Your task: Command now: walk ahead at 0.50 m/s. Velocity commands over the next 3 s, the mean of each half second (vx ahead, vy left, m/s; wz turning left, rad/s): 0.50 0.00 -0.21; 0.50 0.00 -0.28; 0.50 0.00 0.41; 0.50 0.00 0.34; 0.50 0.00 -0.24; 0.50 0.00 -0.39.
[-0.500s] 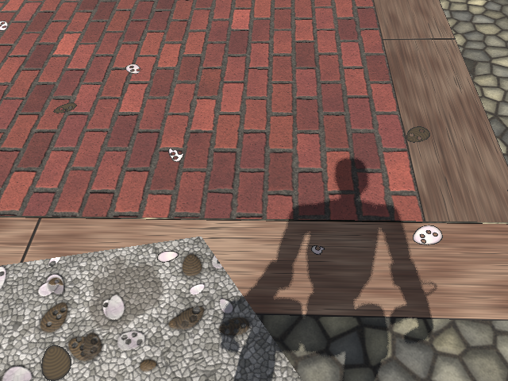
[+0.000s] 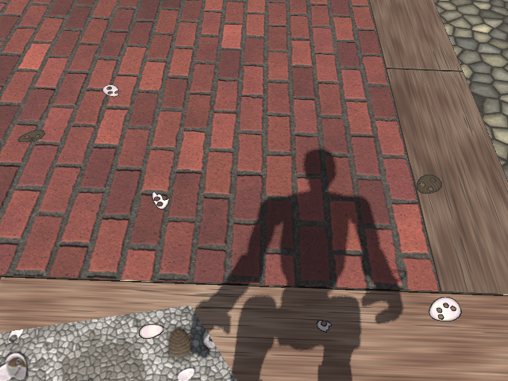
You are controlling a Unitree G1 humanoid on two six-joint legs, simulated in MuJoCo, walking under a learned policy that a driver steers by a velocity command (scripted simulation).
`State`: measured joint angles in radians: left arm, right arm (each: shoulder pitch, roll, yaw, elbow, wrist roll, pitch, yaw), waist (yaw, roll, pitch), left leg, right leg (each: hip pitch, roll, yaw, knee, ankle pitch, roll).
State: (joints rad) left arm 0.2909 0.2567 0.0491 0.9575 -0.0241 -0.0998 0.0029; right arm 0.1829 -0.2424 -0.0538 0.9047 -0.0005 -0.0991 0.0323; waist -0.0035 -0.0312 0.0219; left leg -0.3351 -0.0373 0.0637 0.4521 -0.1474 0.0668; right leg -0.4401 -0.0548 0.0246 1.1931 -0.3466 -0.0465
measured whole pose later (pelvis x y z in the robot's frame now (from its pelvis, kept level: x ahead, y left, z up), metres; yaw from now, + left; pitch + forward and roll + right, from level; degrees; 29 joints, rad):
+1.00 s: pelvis +0.57 -0.08 -0.01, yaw -16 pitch +2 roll +0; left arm 0.36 0.28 0.07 0.87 0.00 -0.06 0.01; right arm 0.06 -0.26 -0.05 0.80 0.01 -0.13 0.04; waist 0.05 -0.02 0.01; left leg -0.46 -0.04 0.02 0.53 -0.12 0.06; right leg -0.14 0.06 0.11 0.79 -0.46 -0.05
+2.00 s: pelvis +1.08 -0.10 -0.01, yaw +10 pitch +2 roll -2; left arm 0.36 0.30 0.06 0.90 -0.02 -0.07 -0.01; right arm 0.07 -0.26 -0.04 0.64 0.00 -0.06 0.03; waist 0.06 0.01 0.04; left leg -0.48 0.01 0.03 0.60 -0.16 0.06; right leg -0.18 -0.06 -0.03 0.89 -0.48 0.02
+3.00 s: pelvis +1.65 -0.09 -0.01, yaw -13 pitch +2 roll +0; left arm 0.37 0.30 0.07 0.78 -0.01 -0.04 0.01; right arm 0.07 -0.27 -0.04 0.69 -0.01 -0.12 0.03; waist 0.07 0.00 0.00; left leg -0.47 -0.01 0.01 0.51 -0.08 0.03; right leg -0.07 0.07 0.16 0.55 -0.47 -0.05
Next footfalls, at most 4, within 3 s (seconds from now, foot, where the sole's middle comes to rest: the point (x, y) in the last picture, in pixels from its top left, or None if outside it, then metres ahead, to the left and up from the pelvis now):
0.42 right None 0.40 -0.16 -0.77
0.94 left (267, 292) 0.73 -0.03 -0.77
1.44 right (344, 229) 0.95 -0.28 -0.77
1.94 left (249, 171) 1.19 0.02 -0.77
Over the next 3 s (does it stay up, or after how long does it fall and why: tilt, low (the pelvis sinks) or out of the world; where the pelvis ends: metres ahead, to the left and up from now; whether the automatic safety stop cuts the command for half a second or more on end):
stays up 1.65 -0.09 -0.01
